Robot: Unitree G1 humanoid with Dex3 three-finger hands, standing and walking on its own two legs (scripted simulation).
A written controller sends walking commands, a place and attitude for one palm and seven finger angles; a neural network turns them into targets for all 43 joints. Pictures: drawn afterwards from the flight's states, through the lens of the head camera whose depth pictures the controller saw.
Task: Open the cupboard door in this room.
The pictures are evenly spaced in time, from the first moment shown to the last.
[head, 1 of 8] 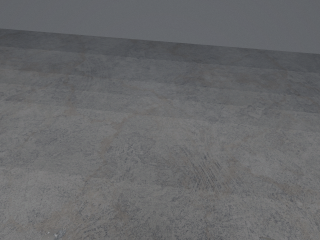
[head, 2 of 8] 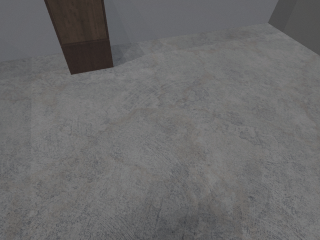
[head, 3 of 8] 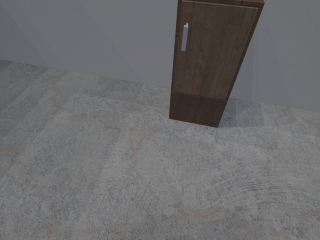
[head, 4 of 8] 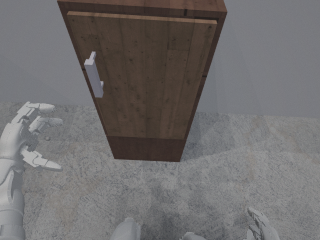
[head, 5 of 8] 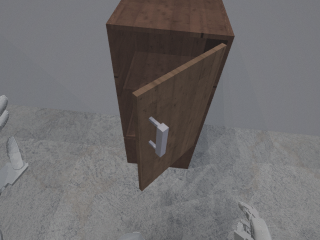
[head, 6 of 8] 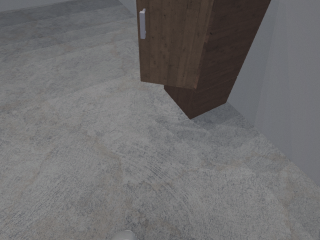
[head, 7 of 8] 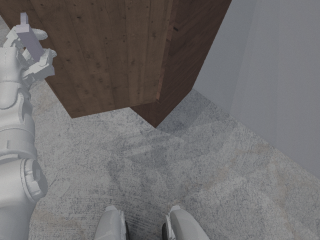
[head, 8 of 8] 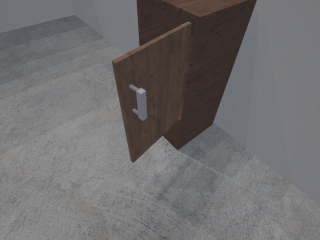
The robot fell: no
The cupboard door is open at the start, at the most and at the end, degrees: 0 99 99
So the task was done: yes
